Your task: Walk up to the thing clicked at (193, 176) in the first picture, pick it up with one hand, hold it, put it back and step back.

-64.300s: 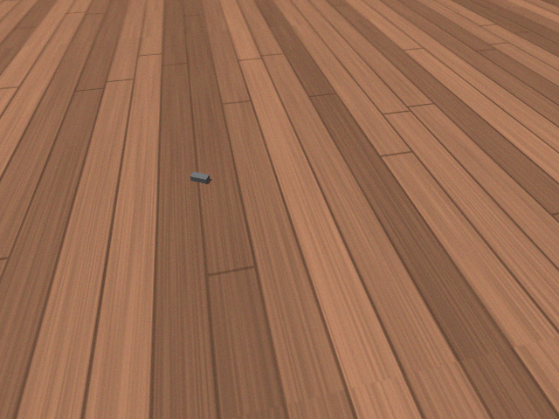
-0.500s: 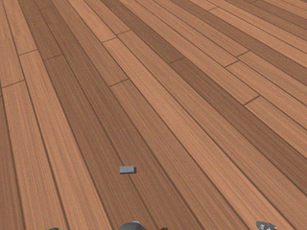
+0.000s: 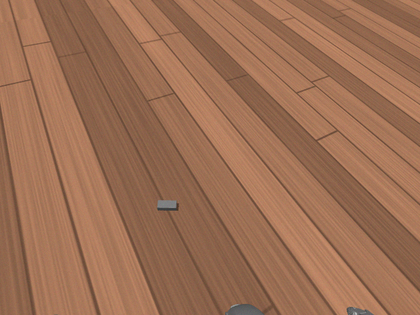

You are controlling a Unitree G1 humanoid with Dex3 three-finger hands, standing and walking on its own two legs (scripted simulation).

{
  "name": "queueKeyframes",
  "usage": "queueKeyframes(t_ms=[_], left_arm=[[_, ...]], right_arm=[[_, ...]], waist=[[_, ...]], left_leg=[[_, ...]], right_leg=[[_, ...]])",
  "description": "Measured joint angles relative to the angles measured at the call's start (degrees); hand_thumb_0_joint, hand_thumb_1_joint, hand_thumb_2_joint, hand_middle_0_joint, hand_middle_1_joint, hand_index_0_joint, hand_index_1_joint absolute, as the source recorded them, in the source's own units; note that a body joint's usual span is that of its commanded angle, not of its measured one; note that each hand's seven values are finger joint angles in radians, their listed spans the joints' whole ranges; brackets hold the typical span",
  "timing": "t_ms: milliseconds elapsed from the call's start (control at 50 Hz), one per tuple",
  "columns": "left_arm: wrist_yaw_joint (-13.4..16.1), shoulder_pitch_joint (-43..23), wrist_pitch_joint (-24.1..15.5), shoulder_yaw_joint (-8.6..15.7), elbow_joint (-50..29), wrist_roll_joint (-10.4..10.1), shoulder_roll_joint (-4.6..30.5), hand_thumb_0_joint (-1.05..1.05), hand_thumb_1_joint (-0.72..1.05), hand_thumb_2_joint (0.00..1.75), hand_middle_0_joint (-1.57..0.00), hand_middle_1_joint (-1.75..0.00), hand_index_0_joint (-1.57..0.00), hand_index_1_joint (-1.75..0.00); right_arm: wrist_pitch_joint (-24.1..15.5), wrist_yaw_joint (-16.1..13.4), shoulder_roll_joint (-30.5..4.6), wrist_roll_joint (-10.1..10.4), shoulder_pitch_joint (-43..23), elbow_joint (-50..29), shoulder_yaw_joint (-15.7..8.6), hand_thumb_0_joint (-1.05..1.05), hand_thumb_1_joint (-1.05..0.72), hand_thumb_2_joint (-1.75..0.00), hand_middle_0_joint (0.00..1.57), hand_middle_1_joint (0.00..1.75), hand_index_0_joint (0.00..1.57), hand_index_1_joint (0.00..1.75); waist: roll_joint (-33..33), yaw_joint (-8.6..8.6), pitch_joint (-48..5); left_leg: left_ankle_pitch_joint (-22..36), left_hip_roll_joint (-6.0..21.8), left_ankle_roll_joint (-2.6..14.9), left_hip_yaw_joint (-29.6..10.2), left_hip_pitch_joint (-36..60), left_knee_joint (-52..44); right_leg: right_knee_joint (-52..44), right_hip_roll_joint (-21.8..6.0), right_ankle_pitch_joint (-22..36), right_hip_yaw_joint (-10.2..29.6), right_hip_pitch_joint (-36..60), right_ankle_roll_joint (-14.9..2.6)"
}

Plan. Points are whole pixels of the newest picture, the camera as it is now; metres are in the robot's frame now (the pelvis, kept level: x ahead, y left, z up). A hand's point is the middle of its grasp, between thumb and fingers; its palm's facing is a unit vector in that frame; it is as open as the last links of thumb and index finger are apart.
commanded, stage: step back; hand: left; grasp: from above
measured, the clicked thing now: (167, 205) +0.69 +0.17 -0.76
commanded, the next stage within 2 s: none
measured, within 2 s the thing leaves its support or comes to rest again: neither
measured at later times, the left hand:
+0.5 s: hand out of the picture -0.04 +0.23 -0.14, palm faces +0.01 -0.90 -0.43, open 7.4 cm
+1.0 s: hand out of the picture -0.30 +0.18 -0.16, palm faces -0.01 -0.92 -0.40, open 7.4 cm
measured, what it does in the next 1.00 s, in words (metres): walks backwards: right foot, then left foot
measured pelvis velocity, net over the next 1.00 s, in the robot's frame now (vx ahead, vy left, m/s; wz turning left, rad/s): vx -0.35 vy -0.09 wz -0.03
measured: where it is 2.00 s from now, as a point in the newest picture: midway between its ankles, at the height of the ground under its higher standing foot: outside the picture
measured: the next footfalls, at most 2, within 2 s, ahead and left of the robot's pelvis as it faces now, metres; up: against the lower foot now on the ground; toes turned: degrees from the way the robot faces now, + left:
right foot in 0.18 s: -0.06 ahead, -0.16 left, +0.00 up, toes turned +0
left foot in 0.54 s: -0.17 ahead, +0.08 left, +0.00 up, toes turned +0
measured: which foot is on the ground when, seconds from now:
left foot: down 0.00-0.22, up 0.24-0.52, down 0.54-0.92, up 0.94-1.00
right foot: up 0.00-0.16, down 0.18-0.56, up 0.58-0.86, down 0.88-1.00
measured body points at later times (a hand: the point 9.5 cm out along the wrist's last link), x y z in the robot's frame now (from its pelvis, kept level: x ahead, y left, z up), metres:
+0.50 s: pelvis -0.17 -0.04 -0.01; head -0.11 -0.05 +0.43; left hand -0.04 +0.28 -0.11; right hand -0.11 -0.36 -0.14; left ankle -0.20 +0.09 -0.71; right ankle -0.10 -0.15 -0.74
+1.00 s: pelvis -0.35 -0.09 -0.02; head -0.31 -0.10 +0.43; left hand -0.30 +0.23 -0.13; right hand -0.22 -0.41 -0.13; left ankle -0.26 +0.07 -0.70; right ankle -0.37 -0.21 -0.74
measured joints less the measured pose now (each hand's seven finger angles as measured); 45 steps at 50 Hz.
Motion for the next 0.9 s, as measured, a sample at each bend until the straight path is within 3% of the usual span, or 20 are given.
queueKeyframes(t_ms=[80, 160, 200, 220, 240, 280, 340, 400, 500, 540, 580, 640, 680, 740, 800, 880, 900], left_arm=[[-0.01, 1.36, 0.15, 0.16, 0.77, 0.18, 0.55, 0.01, 0.91, 0.9, -0.2, -0.3, -0.2, -0.29], [-0.6, 1.77, -0.33, -0.12, 1.58, 0.23, 0.35, 0.01, 0.91, 0.9, -0.2, -0.3, -0.2, -0.29], [-0.81, 1.27, -0.95, -0.16, 2.64, 0.48, -1.1, 0.01, 0.91, 0.9, -0.2, -0.3, -0.2, -0.29], [-1.02, 1.1, -1.05, -0.45, 2.96, 0.83, -2.25, 0.01, 0.91, 0.9, -0.2, -0.3, -0.2, -0.29], [-1.39, 1.55, -1.06, -0.78, 2.73, 1.07, -2.88, 0.01, 0.91, 0.9, -0.2, -0.3, -0.2, -0.29], [-1.71, 2.73, -0.83, -1.22, 1.96, 1.47, -3.02, 0.01, 0.91, 0.9, -0.2, -0.3, -0.2, -0.29], [-1.28, 3.12, -0.4, -1.26, 1.62, 1.59, -3.38, 0.01, 0.9, 0.9, -0.2, -0.3, -0.2, -0.3], [-0.81, 1.58, -0.5, -0.91, 0.34, 1.84, -3.27, 0.01, 0.9, 0.9, -0.2, -0.3, -0.2, -0.3], [0.37, -2.89, -1.12, -0.8, -3.6, 1.74, -2.19, 0.01, 0.9, 0.9, -0.2, -0.3, -0.2, -0.3], [0.39, -4.89, -0.85, -0.99, -4.79, 1.2, -1.42, 0.01, 0.9, 0.9, -0.2, -0.3, -0.2, -0.3], [0.37, -6.45, -0.14, -0.76, -4.81, 0.68, -0.34, 0.01, 0.9, 0.9, -0.2, -0.3, -0.2, -0.3], [0.32, -5.97, 1.0, -1.08, -3.25, 0.36, -1.25, 0.01, 0.91, 0.9, -0.2, -0.3, -0.2, -0.29], [-0.1, -5.15, 1.31, -1.17, -2.38, -0.01, -1.51, 0.01, 0.91, 0.9, -0.2, -0.3, -0.2, -0.29], [-0.53, -3.19, 0.96, -0.94, -1.9, -0.17, -1.26, 0.01, 0.9, 0.9, -0.2, -0.3, -0.2, -0.29], [-0.54, -1.64, 0.56, -0.76, -1.07, 0.08, -0.63, 0.01, 0.9, 0.9, -0.2, -0.3, -0.2, -0.29], [-0.34, 0.0, -0.79, -1.04, 1.08, 0.14, 0.07, 0.01, 0.9, 0.9, -0.2, -0.3, -0.2, -0.29], [-0.19, -0.25, -1.22, -1.02, 2.39, 0.27, -0.62, 0.01, 0.91, 0.9, -0.2, -0.3, -0.2, -0.29]], right_arm=[[-0.24, -0.27, -0.5, 0.27, -2.11, -2.35, -0.18, 0.0, -0.9, -0.9, 0.21, 0.3, 0.21, 0.3], [0.33, -0.07, -1.89, 0.07, -3.9, -4.04, -0.37, 0.0, -0.9, -0.9, 0.21, 0.3, 0.21, 0.3], [1.01, -0.04, -3.41, 0.37, -4.77, -3.88, -0.86, 0.0, -0.9, -0.9, 0.21, 0.3, 0.21, 0.3], [1.5, -0.16, -4.23, 0.64, -4.7, -3.46, -1.28, 0.0, -0.9, -0.9, 0.21, 0.3, 0.21, 0.3], [1.96, -0.42, -4.45, 0.95, -4.14, -2.89, -1.62, 0.0, -0.9, -0.9, 0.21, 0.3, 0.21, 0.3], [2.61, -0.89, -3.84, 1.27, -2.6, -1.53, -1.79, 0.0, -0.9, -0.9, 0.21, 0.3, 0.21, 0.3], [2.36, -0.65, -3.88, 1.68, 0.12, -0.5, -1.45, 0.0, -0.9, -0.9, 0.21, 0.29, 0.21, 0.3], [1.62, -0.86, -4.2, 1.61, 2.87, -0.13, -1.21, 0.0, -0.9, -0.9, 0.21, 0.3, 0.21, 0.3], [1.18, -1.17, -3.48, 0.99, 5.04, 1.01, -0.86, 0.01, -0.9, -0.9, 0.2, 0.29, 0.2, 0.3], [0.65, -1.03, -2.71, 0.62, 5.36, 1.28, -0.82, 0.01, -0.9, -0.9, 0.2, 0.29, 0.2, 0.3], [0.57, -0.8, -0.62, 0.0, 4.41, 1.93, -0.64, 0.01, -0.9, -0.9, 0.2, 0.29, 0.2, 0.3], [0.57, -0.02, -0.35, -0.56, 4.43, 1.33, 0.14, 0.01, -0.9, -0.9, 0.21, 0.3, 0.21, 0.3], [0.54, -0.22, -0.42, -0.87, 3.99, 1.0, 0.32, 0.01, -0.9, -0.9, 0.21, 0.3, 0.21, 0.3], [0.4, -0.42, -0.87, -0.75, 2.44, -0.1, 0.26, 0.01, -0.9, -0.9, 0.21, 0.3, 0.21, 0.3], [0.27, -0.57, -1.63, -0.58, 0.02, -1.85, -0.15, 0.01, -0.9, -0.9, 0.21, 0.3, 0.21, 0.3], [0.66, -0.37, -3.17, -0.31, -3.52, -3.88, -0.27, 0.0, -0.9, -0.9, 0.21, 0.3, 0.21, 0.3], [0.95, -0.27, -3.99, -0.14, -4.53, -3.83, -0.47, 0.0, -0.9, -0.9, 0.21, 0.3, 0.21, 0.3]], waist=[[0.07, 0.4, 1.21], [1.16, 0.49, 1.79], [4.46, -0.01, 2.59], [6.93, -0.75, 2.87], [7.71, -0.99, 2.2], [5.73, 0.55, 0.42], [4.1, 0.81, -1.4], [4.11, 0.16, -2.09], [3.95, -1.39, -0.07], [2.77, -1.97, 1.03], [-1.61, -0.92, 3.05], [-0.17, -2.23, 1.84], [0.74, -2.41, 0.82], [0.94, -1.35, -0.54], [0.91, -0.35, -0.38], [1.31, 0.81, 0.41], [3.18, 0.64, 1.18]], left_leg=[[1.26, 0.99, -0.09, 1.63, -2.83, 1.85], [2.23, 2.17, -1.27, 2.85, -6.73, 5.14], [2.54, 3.89, -1.84, 1.45, -8.55, 7.49], [2.05, 4.34, -1.15, -0.7, -9.19, 8.29], [-2.85, 2.91, -0.84, -2.76, -10.29, 10.3], [-12.44, -1.79, -1.1, -3.72, -12.33, 19.46], [-13.81, -6.63, -0.96, -5.1, -13.02, 30.77], [-13.74, -7.68, -1.56, -5.62, -10.59, 33.2], [-15.6, -4.16, -1.83, -2.63, -1.68, 17.23], [-9.19, -3.25, -1.08, -0.97, 2.28, 6.78], [-6.72, -5.38, -0.21, 1.09, 3.13, 5.41], [-5.72, -3.13, 0.32, -0.5, 0.84, 6.39], [-3.7, -1.52, 0.19, -1.2, -0.05, 4.72], [-0.9, 0.18, -0.26, -0.65, -2.18, 2.81], [1.02, 1.35, -0.6, 0.12, -4.76, 2.88], [2.13, 2.96, -1.91, 1.56, -8.93, 6.26], [2.13, 4.12, -2.26, 0.65, -9.88, 7.82]], right_leg=[[-8.33, -2.59, -1.86, -1.25, 4.75, 1.36], [-23.7, -5.73, 0.33, -5.03, 10.47, 0.62], [-29.32, -4.58, 3.22, -7.32, 12.8, -0.31], [-29.85, -3.39, 4.12, -8.79, 13.13, -0.71], [-29.62, -3.41, 4.6, -9.41, 12.57, -1.03], [-28.93, -5.39, 5.41, -7.77, 10.76, -1.74], [-32.09, -7.57, 8.64, -6.87, 9.73, -1.8], [-33.85, -8.07, 11.27, -7.88, 7.69, -1.76], [-32.19, -8.37, 13.29, -11.54, 3.91, -1.68], [-29.13, -9.29, 12.93, -12.73, 1.81, -1.36], [-25.98, -10.74, 11.76, -9.97, 0.46, -1.53], [-13.18, -4.85, -1.73, -6.38, -2.18, -1.58], [-4.11, -1.74, -3.16, -4.12, -2.92, -1.63], [1.46, -0.68, -2.37, -2.13, -1.44, -1.09], [-5.22, -2.66, -2.95, -2.24, 3.56, 0.25], [-26.51, -6.55, 0.24, -5.43, 12.06, 0.34], [-29.58, -5.66, 1.11, -6.6, 13.49, 0.41]])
